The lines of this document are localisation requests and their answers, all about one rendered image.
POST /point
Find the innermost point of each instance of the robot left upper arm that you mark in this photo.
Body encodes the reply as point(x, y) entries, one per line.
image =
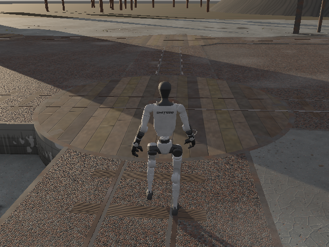
point(145, 117)

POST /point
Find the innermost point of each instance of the robot right shin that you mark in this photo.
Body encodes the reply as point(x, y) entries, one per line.
point(175, 192)

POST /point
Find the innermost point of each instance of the left robot forearm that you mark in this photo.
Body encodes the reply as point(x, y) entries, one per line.
point(138, 137)

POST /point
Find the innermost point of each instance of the right robot hand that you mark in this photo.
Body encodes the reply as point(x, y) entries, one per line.
point(188, 141)

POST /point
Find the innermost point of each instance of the left robot hand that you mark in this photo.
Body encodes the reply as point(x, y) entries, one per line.
point(133, 149)

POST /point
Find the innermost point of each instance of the robot left thigh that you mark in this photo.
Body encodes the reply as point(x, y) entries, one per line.
point(152, 151)

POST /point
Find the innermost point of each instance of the robot right upper arm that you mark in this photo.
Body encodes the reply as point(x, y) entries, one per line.
point(183, 115)

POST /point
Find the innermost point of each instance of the right robot forearm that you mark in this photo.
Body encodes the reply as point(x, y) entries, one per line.
point(190, 134)

